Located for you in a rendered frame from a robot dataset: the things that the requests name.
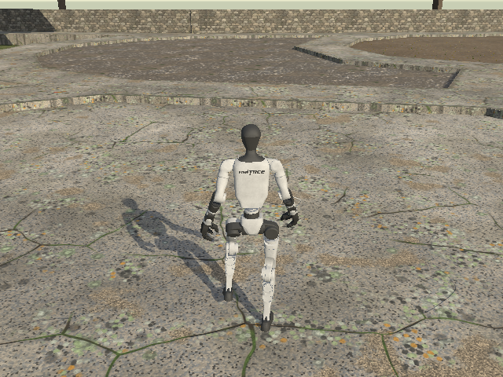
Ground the robot right shin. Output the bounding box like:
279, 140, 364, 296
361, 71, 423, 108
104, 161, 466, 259
263, 268, 275, 321

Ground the left robot hand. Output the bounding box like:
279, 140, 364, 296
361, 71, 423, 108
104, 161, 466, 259
200, 222, 218, 241

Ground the left robot upper arm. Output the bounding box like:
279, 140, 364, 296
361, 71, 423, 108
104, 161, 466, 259
213, 159, 235, 203

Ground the right robot hand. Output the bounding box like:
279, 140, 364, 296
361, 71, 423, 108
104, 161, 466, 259
281, 212, 299, 228

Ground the right robot upper arm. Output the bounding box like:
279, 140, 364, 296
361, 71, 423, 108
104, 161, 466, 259
267, 158, 291, 200

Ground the robot left forearm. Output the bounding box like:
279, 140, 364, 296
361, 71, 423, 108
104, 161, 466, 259
203, 191, 221, 225

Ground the robot shin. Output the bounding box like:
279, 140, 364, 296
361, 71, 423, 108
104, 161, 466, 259
263, 268, 275, 321
225, 242, 236, 291

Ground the robot right forearm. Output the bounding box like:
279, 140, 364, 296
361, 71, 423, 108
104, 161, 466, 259
283, 188, 297, 215

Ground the robot left shin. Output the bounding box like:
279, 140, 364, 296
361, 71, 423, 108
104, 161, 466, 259
225, 242, 236, 291

